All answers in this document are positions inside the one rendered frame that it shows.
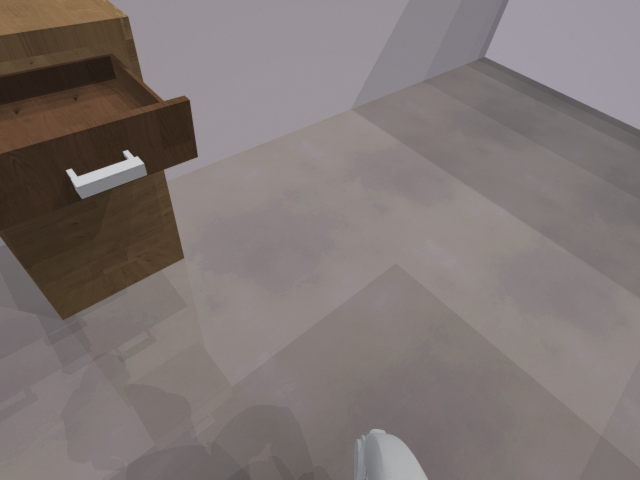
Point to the robot right thigh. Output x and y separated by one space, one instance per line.
380 456

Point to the handle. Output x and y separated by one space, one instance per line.
108 177

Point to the drawer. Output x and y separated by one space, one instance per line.
82 115

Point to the cabinet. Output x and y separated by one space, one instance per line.
85 252

